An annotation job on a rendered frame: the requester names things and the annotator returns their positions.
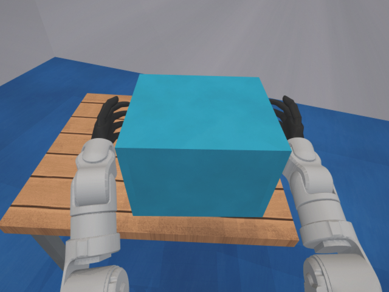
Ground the table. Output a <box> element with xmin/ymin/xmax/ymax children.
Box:
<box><xmin>0</xmin><ymin>93</ymin><xmax>299</xmax><ymax>271</ymax></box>

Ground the left robot hand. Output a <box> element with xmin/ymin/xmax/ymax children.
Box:
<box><xmin>91</xmin><ymin>96</ymin><xmax>130</xmax><ymax>143</ymax></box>

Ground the robot left forearm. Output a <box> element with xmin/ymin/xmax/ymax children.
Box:
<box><xmin>60</xmin><ymin>138</ymin><xmax>120</xmax><ymax>292</ymax></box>

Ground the robot left upper arm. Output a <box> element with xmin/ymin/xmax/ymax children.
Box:
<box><xmin>62</xmin><ymin>265</ymin><xmax>129</xmax><ymax>292</ymax></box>

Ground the carton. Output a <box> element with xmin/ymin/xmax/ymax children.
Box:
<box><xmin>115</xmin><ymin>74</ymin><xmax>292</xmax><ymax>217</ymax></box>

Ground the robot right forearm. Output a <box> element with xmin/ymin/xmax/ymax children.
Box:
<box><xmin>282</xmin><ymin>137</ymin><xmax>382</xmax><ymax>292</ymax></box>

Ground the right robot hand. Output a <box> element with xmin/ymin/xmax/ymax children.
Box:
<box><xmin>269</xmin><ymin>96</ymin><xmax>304</xmax><ymax>140</ymax></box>

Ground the robot right upper arm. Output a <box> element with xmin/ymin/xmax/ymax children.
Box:
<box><xmin>303</xmin><ymin>254</ymin><xmax>380</xmax><ymax>292</ymax></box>

